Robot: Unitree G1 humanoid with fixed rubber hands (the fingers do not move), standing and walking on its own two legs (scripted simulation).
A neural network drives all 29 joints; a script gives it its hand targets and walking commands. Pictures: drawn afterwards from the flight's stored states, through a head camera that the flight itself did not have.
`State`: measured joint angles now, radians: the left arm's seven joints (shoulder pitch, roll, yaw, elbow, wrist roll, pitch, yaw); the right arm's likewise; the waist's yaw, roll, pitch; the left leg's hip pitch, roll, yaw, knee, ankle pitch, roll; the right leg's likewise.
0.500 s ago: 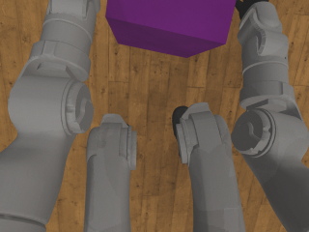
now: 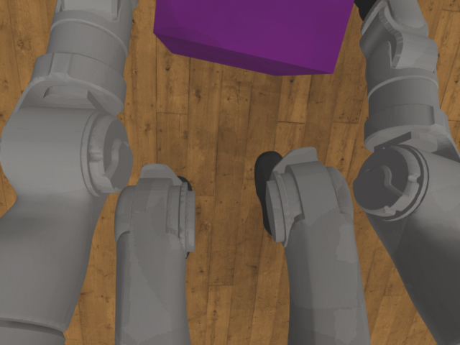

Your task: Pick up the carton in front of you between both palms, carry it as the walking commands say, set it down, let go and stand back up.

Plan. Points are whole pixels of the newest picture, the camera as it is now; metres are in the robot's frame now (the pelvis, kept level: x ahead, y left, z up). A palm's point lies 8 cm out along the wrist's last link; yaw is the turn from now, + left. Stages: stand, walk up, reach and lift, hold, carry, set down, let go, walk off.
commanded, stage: set down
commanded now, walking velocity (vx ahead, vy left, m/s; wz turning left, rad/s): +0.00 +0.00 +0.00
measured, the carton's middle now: out of the picture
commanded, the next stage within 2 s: let go in 1.36 s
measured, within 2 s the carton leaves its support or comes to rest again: neither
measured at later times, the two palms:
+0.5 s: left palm out of the picture +0.60 +0.11 -0.12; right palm out of the picture +0.52 -0.24 -0.13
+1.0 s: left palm out of the picture +0.61 +0.13 +0.03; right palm out of the picture +0.52 -0.25 +0.03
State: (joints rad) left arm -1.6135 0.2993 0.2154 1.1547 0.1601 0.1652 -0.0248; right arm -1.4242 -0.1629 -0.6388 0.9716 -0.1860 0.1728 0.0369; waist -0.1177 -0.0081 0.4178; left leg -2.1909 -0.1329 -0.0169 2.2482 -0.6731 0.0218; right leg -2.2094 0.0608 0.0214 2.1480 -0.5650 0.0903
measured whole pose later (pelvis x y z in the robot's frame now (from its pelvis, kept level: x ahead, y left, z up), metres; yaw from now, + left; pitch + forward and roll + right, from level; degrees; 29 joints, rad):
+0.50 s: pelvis -0.01 -0.01 +0.01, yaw -1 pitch +35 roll -3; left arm -1.64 0.51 -0.08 1.13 -0.19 0.18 0.06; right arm -1.43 -0.26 -0.26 0.94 0.22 0.13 -0.18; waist -0.13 -0.01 0.40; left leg -2.18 -0.05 -0.01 2.21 -0.65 0.02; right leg -2.22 0.02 -0.04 2.11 -0.50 0.00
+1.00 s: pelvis +0.01 -0.01 +0.13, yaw +0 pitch +47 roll -2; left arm -1.46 0.46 0.07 1.02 -0.05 0.26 0.00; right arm -1.22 -0.21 -0.36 0.76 0.12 0.24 -0.13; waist -0.14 0.02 0.05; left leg -2.00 -0.06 -0.02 1.73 -0.55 0.02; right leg -2.04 0.03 -0.01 1.65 -0.44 0.01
